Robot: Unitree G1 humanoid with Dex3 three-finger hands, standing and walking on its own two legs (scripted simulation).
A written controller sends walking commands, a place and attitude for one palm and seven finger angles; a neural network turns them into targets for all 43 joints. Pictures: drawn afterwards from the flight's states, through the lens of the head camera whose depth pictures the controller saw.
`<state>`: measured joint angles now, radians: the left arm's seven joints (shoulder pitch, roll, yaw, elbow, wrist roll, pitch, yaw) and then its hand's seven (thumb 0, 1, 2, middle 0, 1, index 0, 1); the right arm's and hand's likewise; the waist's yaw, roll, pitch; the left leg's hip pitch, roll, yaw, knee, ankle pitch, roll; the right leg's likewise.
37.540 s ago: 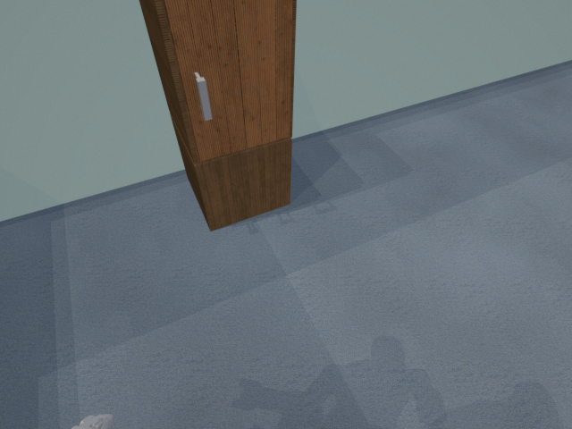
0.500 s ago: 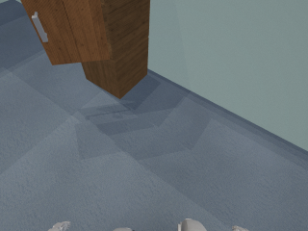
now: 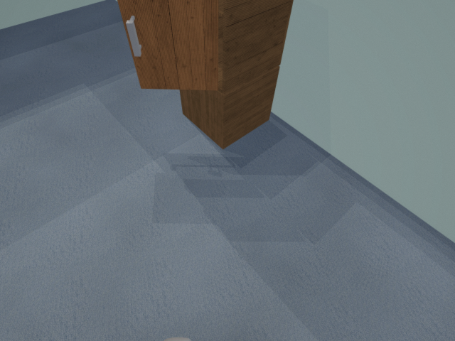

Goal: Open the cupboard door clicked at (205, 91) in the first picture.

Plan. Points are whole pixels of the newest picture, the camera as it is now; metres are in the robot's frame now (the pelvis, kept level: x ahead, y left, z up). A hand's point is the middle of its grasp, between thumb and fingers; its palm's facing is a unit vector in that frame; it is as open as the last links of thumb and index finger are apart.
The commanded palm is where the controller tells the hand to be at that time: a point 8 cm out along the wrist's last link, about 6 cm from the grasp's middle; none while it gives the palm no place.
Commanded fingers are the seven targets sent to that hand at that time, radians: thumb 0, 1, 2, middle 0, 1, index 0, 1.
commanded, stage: take the last steps up to it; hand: left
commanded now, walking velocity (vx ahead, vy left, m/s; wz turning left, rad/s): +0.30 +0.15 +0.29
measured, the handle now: (135, 36) +1.11 +0.42 -0.08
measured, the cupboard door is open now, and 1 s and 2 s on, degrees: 49 49 49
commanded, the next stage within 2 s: come to a stop and stand still in 1.60 s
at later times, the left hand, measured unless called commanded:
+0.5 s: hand out of the picture +0.09 +0.18 -0.15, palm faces +0.18 -0.96 -0.22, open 7.4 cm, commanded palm none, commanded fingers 0.00 0.90 0.90 -0.20 -0.30 -0.20 -0.30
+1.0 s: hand (105, 278) +0.25 +0.28 -0.17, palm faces +0.18 -0.96 -0.20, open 7.4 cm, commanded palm none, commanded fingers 0.00 0.90 0.90 -0.20 -0.30 -0.20 -0.30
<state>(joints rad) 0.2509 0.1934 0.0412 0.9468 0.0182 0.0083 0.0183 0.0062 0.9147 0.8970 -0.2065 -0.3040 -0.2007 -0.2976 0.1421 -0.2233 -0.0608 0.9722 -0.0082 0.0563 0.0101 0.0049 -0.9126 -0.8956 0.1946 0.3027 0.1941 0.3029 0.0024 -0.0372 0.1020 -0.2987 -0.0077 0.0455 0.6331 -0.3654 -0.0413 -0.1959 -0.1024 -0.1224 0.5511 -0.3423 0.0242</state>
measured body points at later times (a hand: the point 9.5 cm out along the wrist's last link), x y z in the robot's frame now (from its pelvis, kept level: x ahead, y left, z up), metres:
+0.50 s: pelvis +0.08 -0.01 +0.01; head +0.11 -0.03 +0.45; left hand +0.08 +0.23 -0.13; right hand +0.12 -0.25 -0.16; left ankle +0.05 +0.12 -0.66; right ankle +0.07 -0.12 -0.73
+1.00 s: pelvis +0.24 +0.09 +0.00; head +0.26 +0.10 +0.45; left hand +0.24 +0.33 -0.15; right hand +0.32 -0.14 -0.14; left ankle +0.25 +0.18 -0.73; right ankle +0.27 -0.02 -0.67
